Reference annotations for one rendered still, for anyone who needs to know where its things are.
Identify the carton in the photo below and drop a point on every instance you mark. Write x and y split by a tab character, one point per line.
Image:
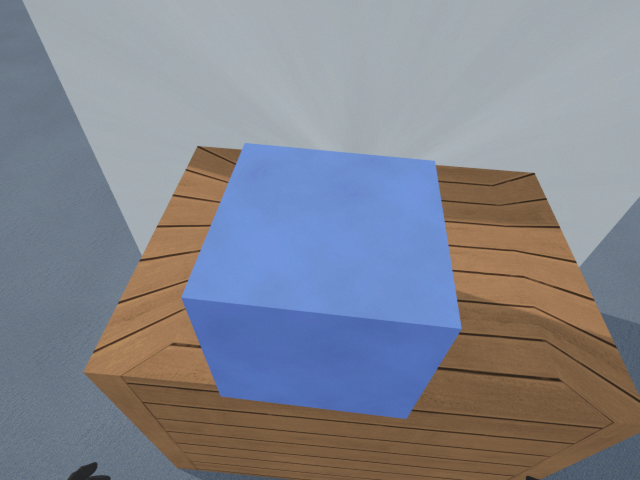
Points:
325	281

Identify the pedestal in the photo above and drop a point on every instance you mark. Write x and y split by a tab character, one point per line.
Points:
532	384

